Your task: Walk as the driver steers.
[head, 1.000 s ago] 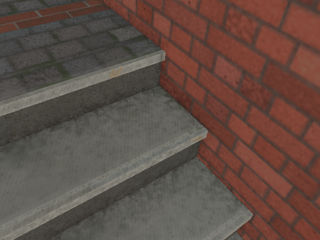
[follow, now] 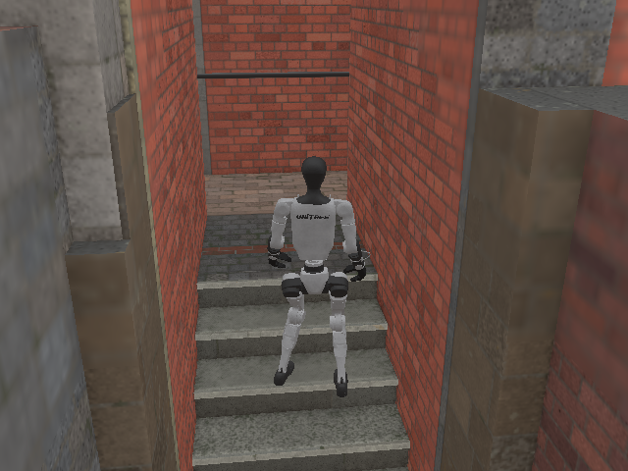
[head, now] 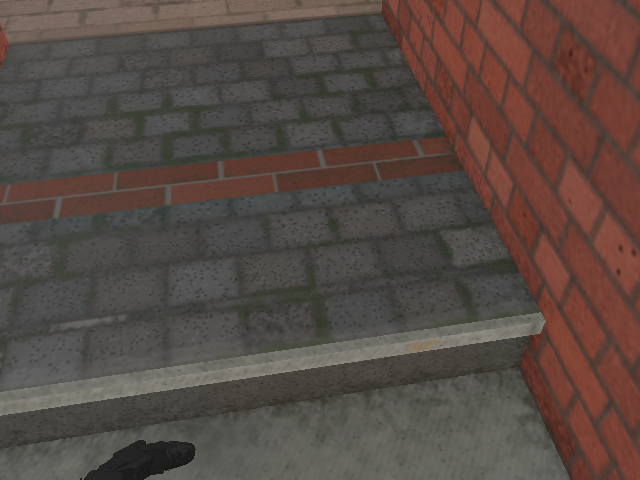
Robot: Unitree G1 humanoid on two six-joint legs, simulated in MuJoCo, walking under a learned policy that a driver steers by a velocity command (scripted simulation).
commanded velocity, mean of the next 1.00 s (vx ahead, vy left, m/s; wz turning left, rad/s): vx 0.11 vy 0.00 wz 0.36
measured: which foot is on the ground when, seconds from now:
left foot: up 0.00-0.34, down 0.36-0.86, up 0.88-1.00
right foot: down 0.00-0.38, up 0.40-0.84, down 0.86-1.00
